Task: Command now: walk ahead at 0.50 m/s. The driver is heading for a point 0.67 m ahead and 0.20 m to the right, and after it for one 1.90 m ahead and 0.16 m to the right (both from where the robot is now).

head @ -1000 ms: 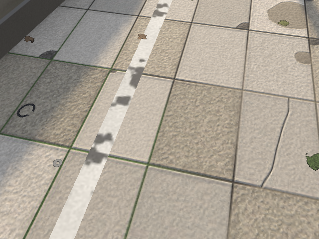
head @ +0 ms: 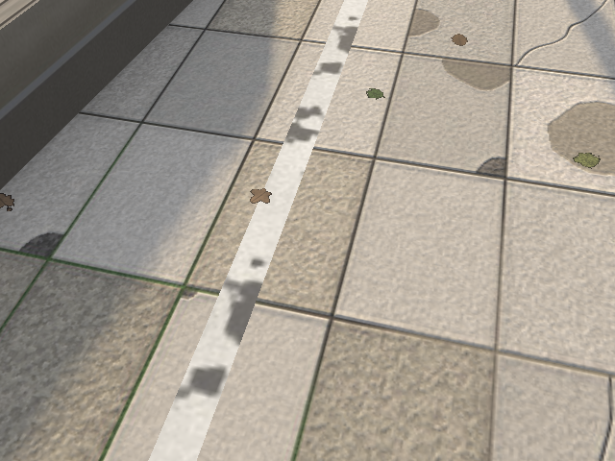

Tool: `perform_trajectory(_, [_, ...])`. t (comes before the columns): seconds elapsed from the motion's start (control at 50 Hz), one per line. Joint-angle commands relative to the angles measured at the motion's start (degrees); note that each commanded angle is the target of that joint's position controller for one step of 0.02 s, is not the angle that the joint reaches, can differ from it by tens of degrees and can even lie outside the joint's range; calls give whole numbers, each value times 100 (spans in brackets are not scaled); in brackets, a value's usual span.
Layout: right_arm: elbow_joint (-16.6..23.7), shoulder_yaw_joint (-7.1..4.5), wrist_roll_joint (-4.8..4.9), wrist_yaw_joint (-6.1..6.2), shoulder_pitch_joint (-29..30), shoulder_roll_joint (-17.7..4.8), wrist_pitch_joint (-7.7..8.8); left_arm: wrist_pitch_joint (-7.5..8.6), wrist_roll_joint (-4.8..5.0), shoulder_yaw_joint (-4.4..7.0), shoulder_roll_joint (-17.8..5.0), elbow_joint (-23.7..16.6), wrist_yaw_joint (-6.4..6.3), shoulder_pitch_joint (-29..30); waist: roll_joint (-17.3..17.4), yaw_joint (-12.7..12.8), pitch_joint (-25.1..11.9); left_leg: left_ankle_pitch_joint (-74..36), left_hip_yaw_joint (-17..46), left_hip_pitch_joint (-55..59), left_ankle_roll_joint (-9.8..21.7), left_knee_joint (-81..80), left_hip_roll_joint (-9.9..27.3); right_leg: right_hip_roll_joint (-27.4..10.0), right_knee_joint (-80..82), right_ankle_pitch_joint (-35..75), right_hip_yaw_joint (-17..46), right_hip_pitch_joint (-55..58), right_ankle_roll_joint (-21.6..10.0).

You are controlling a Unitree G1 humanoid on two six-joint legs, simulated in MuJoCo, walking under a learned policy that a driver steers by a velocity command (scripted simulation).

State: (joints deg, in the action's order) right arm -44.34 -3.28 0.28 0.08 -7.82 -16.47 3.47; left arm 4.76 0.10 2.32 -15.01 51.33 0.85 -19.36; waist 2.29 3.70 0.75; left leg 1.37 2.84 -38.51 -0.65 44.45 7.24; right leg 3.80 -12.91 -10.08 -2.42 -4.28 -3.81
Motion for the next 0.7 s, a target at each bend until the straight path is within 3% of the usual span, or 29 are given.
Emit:
perform_trajectory(0.02, [419, 1, 26, -63, 565, -183, 108, 50, 59, 225, -1021, -233, -70, 25, -538, 26, 223, -743, -204, 274, -36, -838, -146, -1401, 642, 1104, 642, -238, -746])
perform_trajectory(0.08, [606, 10, 58, -152, 1067, -212, 160, -50, 99, 237, -1026, -38, -80, -332, -509, 165, 385, -601, -167, 209, 18, -1297, -265, -1610, 397, 1159, 816, 209, -758])
perform_trajectory(0.14, [644, -42, 57, -222, 1006, -401, 241, -148, 132, 300, -1137, 13, -134, -305, -626, -45, 327, -87, -60, 500, 163, -1667, -368, -1832, -44, 1513, 1108, 602, -650])
perform_trajectory(0.16, [578, -82, 52, -218, 772, -499, 264, -171, 136, 325, -1192, 1, -147, -226, -695, -200, 199, 111, -121, 903, 222, -1724, -453, -1832, -286, 1878, 1161, 611, -599])
perform_trajectory(0.18, [421, -168, 38, -190, 223, -648, 284, -189, 138, 322, -1193, -30, -155, -83, -694, -535, -110, 149, -259, 1746, 336, -1902, -589, -1653, -861, 2573, 1052, 482, -484])
perform_trajectory(0.2, [170, -309, -7, -132, -687, -949, 293, -187, 81, 247, -989, -79, -153, -69, -584, -930, -796, 30, -157, 3220, 535, -1732, -418, -1306, -1958, 2550, 850, -56, -299])
perform_trajectory(0.22, [51, -415, -82, -63, -1669, -1386, 262, -176, -94, 96, -556, -257, -152, -141, 272, -1211, -1791, 30, 1116, 4941, 846, -1527, 787, -772, -3843, 642, 524, -1242, -52])
perform_trajectory(0.24, [-59, -434, -91, -102, -1694, -1562, 209, -60, 86, -20, -82, -301, -119, -921, 1861, -761, -2361, 1357, 3567, 6233, 1632, -2347, 1768, -43, -5414, -2425, 622, -3161, 187])
perform_trajectory(0.26, [35, -283, -39, -99, -1478, -922, 207, -13, 225, 142, -798, -211, -117, -532, 1000, -964, -1769, 2138, 3396, 5730, 1414, -2665, 1549, -419, -5976, -2289, 1078, -3671, 182])
perform_trajectory(0.28, [61, -203, -14, -75, -1106, -667, 224, 3, 282, 226, -1010, -356, -115, -31, 670, -936, -1002, 2028, 2480, 4998, 1177, -2779, 1375, -658, -5980, -1718, 963, -3882, 139])
perform_trajectory(0.3, [70, -162, -40, -78, -738, -560, 241, -14, 250, 231, -912, -371, -145, 163, 291, -755, -640, 1477, 1905, 4286, 1074, -2955, 1162, -895, -5825, -1239, 875, -3654, 173])
perform_trajectory(0.32, [49, -130, -63, -88, -488, -405, 260, -56, 182, 262, -836, -378, -154, 230, 291, -620, -342, 1037, 1399, 3772, 1029, -3146, 967, -1035, -5558, -919, 888, -3483, 203])
perform_trajectory(0.36, [-15, -125, -115, -80, -273, -319, 317, -194, 202, 265, -596, -368, -129, 58, 436, -393, -200, 542, 728, 3234, 1017, -3465, 802, -1194, -5366, -604, 867, -3043, 256])
perform_trajectory(0.44, [-137, -206, -140, 20, -71, -581, 320, -366, 91, 263, -410, -671, -140, 344, 204, -196, 115, -2060, -437, 2863, 1125, -3417, 770, -1115, -4518, -116, 663, -3145, 504])
perform_trajectory(0.52, [-195, -255, -85, 172, -97, -789, 154, -359, 41, 199, -277, -960, 35, 947, 163, -417, 1, -2341, -1195, 2951, 1022, -3254, 578, -921, -3004, 1100, 189, -2605, 474])
perform_trajectory(0.58, [-277, -303, 47, 208, -182, -923, 20, -412, 24, 257, -436, -1191, 159, 1168, 187, -441, -114, -2387, -1237, 3529, 943, -2869, 796, -835, -2506, 941, 128, -2547, 322])
perform_trajectory(0.64, [-232, -370, 195, 248, 11, -1045, -113, -463, -8, 395, -723, -1259, 221, 832, 267, -160, -278, -3083, -1274, 3779, 733, -1860, 870, -530, -2181, 250, -112, -2071, 14])
perform_trajectory(0.66, [-205, -357, 221, 253, 77, -982, -159, -443, -4, 499, -891, -1147, 202, 324, 96, 114, -508, -2997, -1409, 3660, 545, -997, 647, -301, -1702, 592, -218, -1392, -156])
perform_trajectory(0.68, [-232, -309, 101, 221, -253, -838, -166, -428, -11, 655, -1303, -1074, 87, -96, -573, 236, -808, -1823, -1506, 3037, 169, 285, 210, -434, -1305, 2432, 278, -361, -400])
perform_trajectory(0.7, [-74, -130, -283, 146, -708, -251, -146, -462, -24, 737, -1879, -1185, -53, 26, -2104, -332, -1186, 3236, -1450, 1103, -276, 2236, -656, -1825, -1778, 5326, 2235, 1147, -1234])
